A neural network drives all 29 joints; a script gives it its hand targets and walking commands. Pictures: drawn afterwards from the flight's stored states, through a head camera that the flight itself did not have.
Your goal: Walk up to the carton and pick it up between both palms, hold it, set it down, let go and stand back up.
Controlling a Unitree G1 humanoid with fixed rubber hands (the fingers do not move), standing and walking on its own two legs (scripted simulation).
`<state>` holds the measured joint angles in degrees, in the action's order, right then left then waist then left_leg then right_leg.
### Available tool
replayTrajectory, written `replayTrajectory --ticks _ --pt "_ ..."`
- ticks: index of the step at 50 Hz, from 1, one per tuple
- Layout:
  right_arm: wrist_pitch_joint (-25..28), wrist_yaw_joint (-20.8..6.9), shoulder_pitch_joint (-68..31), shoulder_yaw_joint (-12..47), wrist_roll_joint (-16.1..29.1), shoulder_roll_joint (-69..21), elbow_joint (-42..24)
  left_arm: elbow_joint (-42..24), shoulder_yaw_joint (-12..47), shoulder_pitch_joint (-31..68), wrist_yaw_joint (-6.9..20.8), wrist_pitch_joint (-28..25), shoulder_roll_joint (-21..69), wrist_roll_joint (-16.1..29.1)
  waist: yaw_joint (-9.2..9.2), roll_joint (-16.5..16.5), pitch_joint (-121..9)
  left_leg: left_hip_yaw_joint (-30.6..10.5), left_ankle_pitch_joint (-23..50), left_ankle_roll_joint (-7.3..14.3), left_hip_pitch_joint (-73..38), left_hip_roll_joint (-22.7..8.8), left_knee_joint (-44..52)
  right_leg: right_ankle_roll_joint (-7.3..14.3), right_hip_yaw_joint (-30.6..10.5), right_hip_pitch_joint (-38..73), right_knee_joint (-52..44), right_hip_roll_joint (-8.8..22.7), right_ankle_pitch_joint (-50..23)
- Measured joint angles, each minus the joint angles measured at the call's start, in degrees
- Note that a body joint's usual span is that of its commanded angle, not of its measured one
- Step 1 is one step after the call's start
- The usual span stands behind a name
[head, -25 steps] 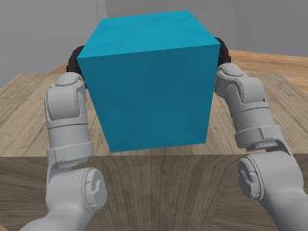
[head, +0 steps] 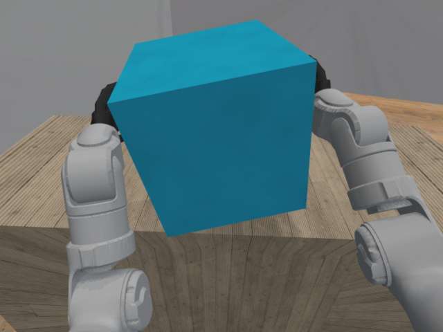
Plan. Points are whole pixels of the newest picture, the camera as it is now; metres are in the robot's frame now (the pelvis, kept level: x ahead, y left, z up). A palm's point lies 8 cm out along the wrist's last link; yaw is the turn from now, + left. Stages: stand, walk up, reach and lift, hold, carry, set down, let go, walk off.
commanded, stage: hold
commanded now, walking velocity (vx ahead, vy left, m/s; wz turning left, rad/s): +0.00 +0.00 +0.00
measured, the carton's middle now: (215, 121) +0.41 +0.01 +0.27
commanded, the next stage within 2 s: set down in 1.94 s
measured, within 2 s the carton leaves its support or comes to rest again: neither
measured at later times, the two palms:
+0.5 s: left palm (105, 112) +0.34 +0.17 +0.32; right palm (322, 88) +0.37 -0.16 +0.34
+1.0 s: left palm (114, 119) +0.34 +0.16 +0.31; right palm (332, 100) +0.35 -0.17 +0.33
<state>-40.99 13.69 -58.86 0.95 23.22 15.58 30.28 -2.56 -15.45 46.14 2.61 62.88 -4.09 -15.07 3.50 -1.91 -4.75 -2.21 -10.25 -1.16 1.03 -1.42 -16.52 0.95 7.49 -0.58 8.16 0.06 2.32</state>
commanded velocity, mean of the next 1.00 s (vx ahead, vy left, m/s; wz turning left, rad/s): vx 0.00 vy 0.00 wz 0.00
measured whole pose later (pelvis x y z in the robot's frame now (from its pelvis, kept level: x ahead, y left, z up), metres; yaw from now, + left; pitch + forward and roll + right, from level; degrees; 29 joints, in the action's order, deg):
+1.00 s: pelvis -0.01 -0.01 +0.00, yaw +0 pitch -4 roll -1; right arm -43.8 16.3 -61.7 -1.7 21.5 13.4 33.4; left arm 6.4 -18.6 51.8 5.8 60.6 -5.6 -16.5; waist 4.5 -1.0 -7.6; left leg -2.4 -9.7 -1.6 4.5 -1.8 -17.9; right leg 1.7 7.6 -4.9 11.4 -0.2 2.8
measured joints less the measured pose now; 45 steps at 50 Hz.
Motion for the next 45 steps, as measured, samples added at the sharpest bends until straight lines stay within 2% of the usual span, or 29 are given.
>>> replayTrajectory --ticks 3,8,16,21,29,36,40,45 --pt "-0.6 -1.1 -1.6 -1.1 -0.9 -0.3 2.6 0.4 -0.4 0.6 -0.8 1.3 0.4 0.4 -0.38 0.3 0.2 0.0 -0.2 -0.1 0.1 -0.2 -0.6 0.2 0.0 -0.2 0.9 -0.2 0.4" --pt "-1.3 -1.2 -4.7 -2.8 -2.9 -1.0 5.7 4.2 -1.4 4.0 -1.3 1.2 -0.4 1.0 -0.51 0.8 -0.7 -0.3 -0.1 -0.4 2.0 -0.7 -1.3 0.6 0.3 -2.2 2.0 -0.6 0.6" --pt "-2.5 1.0 -8.2 -2.4 -2.4 -0.7 8.5 12.2 -4.4 9.7 1.8 -1.2 -2.1 0.4 -0.6 1.3 -3.0 -1.0 0.6 -1.0 4.1 -1.1 -1.0 1.2 1.0 -4.3 2.0 -1.0 0.4" --pt "-2.7 2.0 -8.4 -2.5 -2.1 -1.3 9.4 14.7 -5.4 10.5 4.0 -2.3 -2.9 -0.4 -0.71 1.4 -4.0 -1.7 0.9 -1.2 4.5 -1.1 -0.7 1.4 1.6 -4.7 2.2 -1.0 0.6" --pt "-2.4 2.9 -6.9 -3.7 -2.6 -3.0 8.3 14.9 -5.0 9.5 5.4 -3.4 -3.9 -0.7 -0.46 0.8 -4.2 -2.5 0.9 -1.4 4.9 -1.0 -0.9 1.6 2.4 -4.9 2.8 -0.9 1.0" --pt "-2.3 3.2 -6.0 -4.3 -3.0 -3.8 6.9 13.5 -3.7 8.3 4.9 -3.8 -4.3 -0.5 0.04 0.3 -4.0 -2.8 0.9 -1.5 5.1 -0.9 -1.2 1.6 2.6 -5.0 3.0 -0.8 1.1" --pt "-2.9 4.0 -3.5 -3.1 -2.6 -4.0 2.8 10.0 -2.8 5.5 5.0 -3.7 -4.2 -0.4 0.97 0.6 -4.5 -2.4 0.5 -1.3 5.2 -1.0 -1.7 1.5 2.2 -4.7 2.3 -0.9 0.8" --pt "-3.0 3.5 -3.2 -3.5 -2.1 -3.4 3.7 10.2 -2.8 5.7 4.3 -2.7 -3.0 -1.1 1.45 0.7 -3.6 -1.4 0.3 -0.8 4.1 -0.6 -1.7 1.1 1.3 -4.3 3.0 -0.5 0.9"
